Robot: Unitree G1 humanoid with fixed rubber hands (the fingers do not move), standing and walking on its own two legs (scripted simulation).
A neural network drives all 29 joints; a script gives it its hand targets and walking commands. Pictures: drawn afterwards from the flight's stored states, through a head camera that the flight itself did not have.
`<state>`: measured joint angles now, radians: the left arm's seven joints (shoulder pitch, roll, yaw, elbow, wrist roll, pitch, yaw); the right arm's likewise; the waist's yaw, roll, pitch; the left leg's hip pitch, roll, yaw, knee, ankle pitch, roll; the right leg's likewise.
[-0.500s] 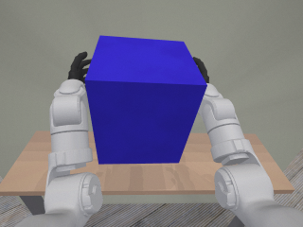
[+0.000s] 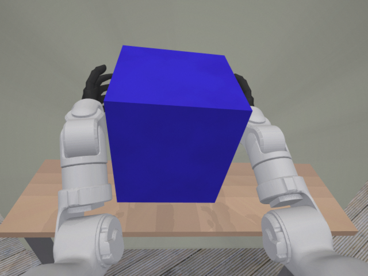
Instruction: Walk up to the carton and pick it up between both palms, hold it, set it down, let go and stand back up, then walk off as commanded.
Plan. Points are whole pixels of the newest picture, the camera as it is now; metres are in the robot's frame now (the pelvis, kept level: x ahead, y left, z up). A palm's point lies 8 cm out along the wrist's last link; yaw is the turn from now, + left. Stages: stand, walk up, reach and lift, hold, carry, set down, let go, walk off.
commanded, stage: hold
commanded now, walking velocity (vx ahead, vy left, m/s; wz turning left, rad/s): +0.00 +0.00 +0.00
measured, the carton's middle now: (171, 128) +0.35 +0.02 +0.21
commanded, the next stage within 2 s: set down in 1.54 s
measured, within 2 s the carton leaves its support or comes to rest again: neither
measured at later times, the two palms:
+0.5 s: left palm (98, 103) +0.36 +0.17 +0.26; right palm (244, 106) +0.38 -0.13 +0.25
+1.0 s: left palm (93, 104) +0.34 +0.17 +0.27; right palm (245, 108) +0.36 -0.13 +0.26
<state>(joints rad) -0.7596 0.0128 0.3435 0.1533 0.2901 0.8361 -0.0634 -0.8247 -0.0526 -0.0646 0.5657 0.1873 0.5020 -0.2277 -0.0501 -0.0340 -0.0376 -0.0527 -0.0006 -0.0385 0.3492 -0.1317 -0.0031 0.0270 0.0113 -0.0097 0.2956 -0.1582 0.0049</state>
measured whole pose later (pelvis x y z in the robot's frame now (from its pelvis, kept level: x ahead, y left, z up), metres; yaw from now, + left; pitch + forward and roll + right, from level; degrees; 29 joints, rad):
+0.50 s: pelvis +0.01 +0.00 +0.00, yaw +0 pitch -9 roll -1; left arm -0.78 0.01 0.36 0.19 0.29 0.82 -0.06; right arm -0.88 -0.05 -0.09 0.63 0.19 0.49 -0.21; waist -0.05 -0.03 -0.04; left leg -0.05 0.00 -0.04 0.34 -0.13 0.00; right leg 0.02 0.01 -0.01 0.30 -0.17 0.00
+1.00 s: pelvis -0.01 +0.00 +0.00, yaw +0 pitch -10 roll -1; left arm -0.78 0.01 0.35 0.18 0.29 0.83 -0.06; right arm -0.86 -0.06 -0.08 0.60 0.19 0.51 -0.22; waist -0.05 -0.03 -0.04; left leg -0.05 0.00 -0.04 0.35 -0.12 0.00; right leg 0.02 0.01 -0.01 0.30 -0.16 0.00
